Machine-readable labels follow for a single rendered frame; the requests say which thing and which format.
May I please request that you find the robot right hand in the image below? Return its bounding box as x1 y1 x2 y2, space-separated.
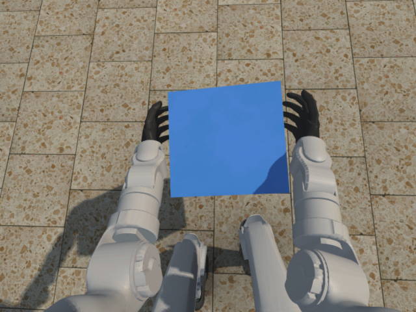
283 90 320 143

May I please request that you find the robot left foot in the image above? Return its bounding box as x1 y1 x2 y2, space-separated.
195 256 209 311

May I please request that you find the carton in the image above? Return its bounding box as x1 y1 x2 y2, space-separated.
168 81 290 198

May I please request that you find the robot left hand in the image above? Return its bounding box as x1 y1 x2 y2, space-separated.
141 101 169 144

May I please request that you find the robot right forearm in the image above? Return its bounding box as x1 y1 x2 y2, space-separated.
289 136 362 269

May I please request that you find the left robot shin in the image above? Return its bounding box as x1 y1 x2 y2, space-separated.
174 233 203 298

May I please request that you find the robot left upper arm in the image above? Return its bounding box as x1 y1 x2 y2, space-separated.
43 240 163 312

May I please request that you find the robot right upper arm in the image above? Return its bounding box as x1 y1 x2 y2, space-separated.
285 248 401 312

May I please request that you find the robot left forearm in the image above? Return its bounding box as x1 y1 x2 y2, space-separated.
86 140 168 288

